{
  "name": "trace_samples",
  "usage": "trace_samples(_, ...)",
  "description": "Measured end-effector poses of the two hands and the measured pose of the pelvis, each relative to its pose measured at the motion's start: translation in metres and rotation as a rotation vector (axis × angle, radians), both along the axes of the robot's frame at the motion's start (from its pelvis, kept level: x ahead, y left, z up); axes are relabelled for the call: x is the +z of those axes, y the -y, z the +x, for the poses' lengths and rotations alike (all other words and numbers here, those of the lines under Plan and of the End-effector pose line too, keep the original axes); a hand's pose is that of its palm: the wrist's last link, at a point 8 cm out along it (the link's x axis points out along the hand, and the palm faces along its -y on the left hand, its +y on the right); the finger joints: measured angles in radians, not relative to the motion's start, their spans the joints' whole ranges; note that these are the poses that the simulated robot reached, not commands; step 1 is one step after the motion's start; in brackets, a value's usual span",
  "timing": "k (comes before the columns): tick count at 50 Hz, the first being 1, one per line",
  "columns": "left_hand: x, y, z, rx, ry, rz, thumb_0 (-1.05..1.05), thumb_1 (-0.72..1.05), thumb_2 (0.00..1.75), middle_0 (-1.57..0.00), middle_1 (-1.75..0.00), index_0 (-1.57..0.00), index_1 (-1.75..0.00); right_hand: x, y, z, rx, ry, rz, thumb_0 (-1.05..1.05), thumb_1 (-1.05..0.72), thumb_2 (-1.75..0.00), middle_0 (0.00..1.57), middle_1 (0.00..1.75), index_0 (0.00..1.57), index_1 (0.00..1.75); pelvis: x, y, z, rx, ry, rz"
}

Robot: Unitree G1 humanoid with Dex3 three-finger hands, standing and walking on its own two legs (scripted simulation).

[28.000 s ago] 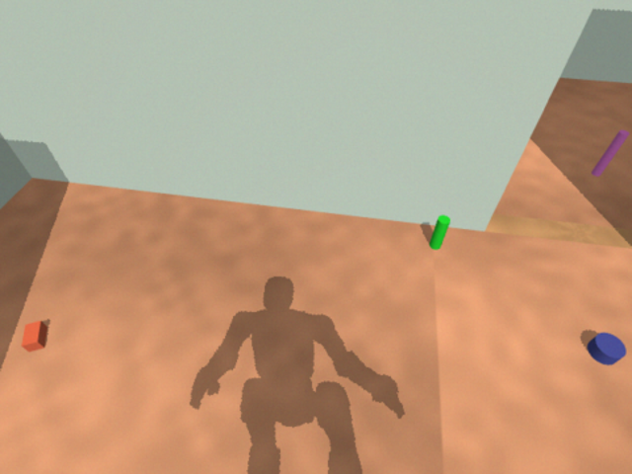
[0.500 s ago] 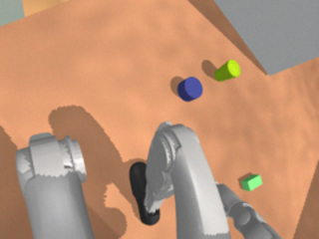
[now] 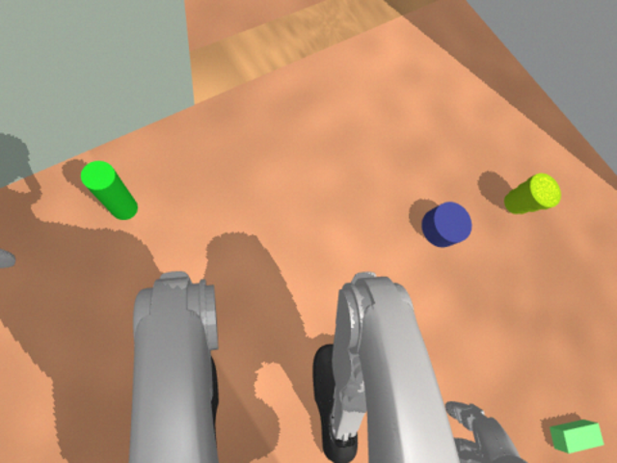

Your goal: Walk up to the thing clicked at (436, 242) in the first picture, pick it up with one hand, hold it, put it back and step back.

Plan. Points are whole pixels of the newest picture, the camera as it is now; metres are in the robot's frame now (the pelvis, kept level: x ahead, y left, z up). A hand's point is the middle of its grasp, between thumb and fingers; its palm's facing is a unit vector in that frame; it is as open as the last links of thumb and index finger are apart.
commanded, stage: home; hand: left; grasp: from the side
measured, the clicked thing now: (112, 193) +0.47 +0.31 -0.29
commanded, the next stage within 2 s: none
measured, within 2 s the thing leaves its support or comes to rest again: neither
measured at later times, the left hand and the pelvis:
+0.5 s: hand out of the picture +0.27 +0.31 +0.12, palm faces +0.32 -0.84 -0.44, open 17.7 cm; pelvis +0.05 +0.00 +0.23, yaw +8 degrees
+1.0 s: hand out of the picture +0.24 +0.21 +0.30, palm faces +0.28 -0.91 -0.29, open 17.3 cm; pelvis +0.10 +0.01 +0.35, yaw +10 degrees
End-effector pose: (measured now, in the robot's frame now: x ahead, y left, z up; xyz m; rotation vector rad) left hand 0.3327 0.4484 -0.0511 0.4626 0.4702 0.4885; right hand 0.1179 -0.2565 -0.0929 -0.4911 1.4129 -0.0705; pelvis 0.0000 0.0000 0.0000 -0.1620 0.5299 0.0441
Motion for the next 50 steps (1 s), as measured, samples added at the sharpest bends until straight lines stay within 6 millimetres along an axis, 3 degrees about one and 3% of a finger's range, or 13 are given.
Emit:
trace_samples(4,0.033,0.015,-0.032,0.009,-0.082,-0.004,-0.02,-0.51,0.07,-0.07,-0.07,-0.11,-0.09,0.022,-0.013,0.021,-0.016,0.044,0.055,0.0,-0.9,-0.9,0.21,0.31,0.2,0.3,0.037,0.001,0.003,0.017,-0.039,0.017)
trace_samples(9,0.075,0.035,-0.062,0.047,-0.162,-0.042,-0.02,-0.55,0.05,-0.06,-0.06,-0.08,-0.07,0.063,-0.026,0.063,0.01,0.161,0.098,0.0,-0.9,-0.9,0.21,0.31,0.2,0.3,0.086,0.003,0.01,0.038,-0.05,0.035)
trace_samples(15,0.127,0.057,-0.081,0.105,-0.216,-0.101,-0.02,-0.58,0.03,-0.06,-0.05,-0.06,-0.05,0.128,-0.034,0.112,0.046,0.327,0.118,0.0,-0.9,-0.9,0.21,0.31,0.2,0.3,0.144,0.005,0.023,0.063,-0.028,0.057)
trace_samples(20,0.169,0.078,-0.088,0.136,-0.251,-0.155,-0.01,-0.59,0.02,-0.05,-0.04,-0.05,-0.05,0.185,-0.037,0.138,0.06,0.428,0.12,0.0,-0.9,-0.9,0.2,0.31,0.2,0.3,0.19,0.005,0.037,0.081,0.012,0.074)
trace_samples(28,0.23,0.115,-0.096,0.155,-0.3,-0.236,-0.01,-0.57,0.03,-0.06,-0.05,-0.05,-0.05,0.264,-0.038,0.146,0.046,0.492,0.107,0.0,-0.9,-0.9,0.2,0.3,0.2,0.3,0.258,0.003,0.061,0.104,0.104,0.096)
trace_samples(36,0.294,0.148,-0.103,0.126,-0.303,-0.277,-0.01,-0.53,0.06,-0.06,-0.06,-0.06,-0.06,0.322,-0.043,0.139,0.004,0.538,0.109,0.0,-0.9,-0.9,0.2,0.31,0.2,0.3,0.311,-0.002,0.081,0.121,0.214,0.118)
trace_samples(44,0.352,0.179,-0.114,0.063,-0.25,-0.31,-0.01,-0.49,0.08,-0.06,-0.06,-0.06,-0.07,0.359,-0.053,0.145,-0.024,0.638,0.14,0.01,-0.9,-0.9,0.2,0.31,0.2,0.3,0.343,-0.008,0.095,0.126,0.304,0.137)
trace_samples(50,0.377,0.194,-0.123,0.039,-0.202,-0.338,-0.01,-0.5,0.07,-0.06,-0.06,-0.06,-0.07,0.377,-0.062,0.163,0.002,0.721,0.175,0.01,-0.9,-0.9,0.2,0.31,0.2,0.3,0.352,-0.008,0.098,0.132,0.346,0.147)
